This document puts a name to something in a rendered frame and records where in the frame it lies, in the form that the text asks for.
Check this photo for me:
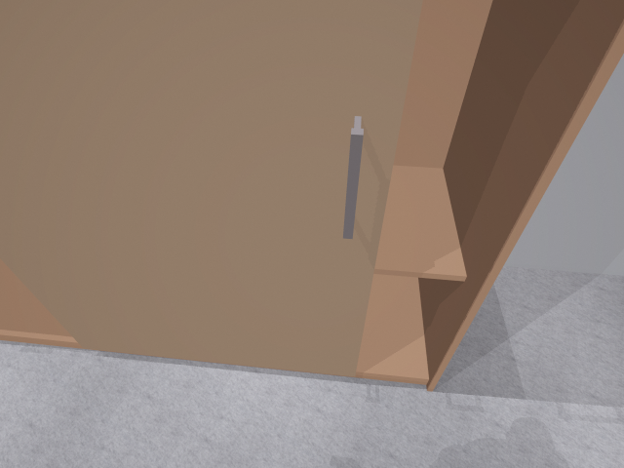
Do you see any handle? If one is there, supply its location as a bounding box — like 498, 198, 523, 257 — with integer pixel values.
343, 116, 364, 239

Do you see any wardrobe door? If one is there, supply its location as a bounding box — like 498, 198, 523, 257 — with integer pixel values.
0, 258, 72, 336
0, 0, 423, 377

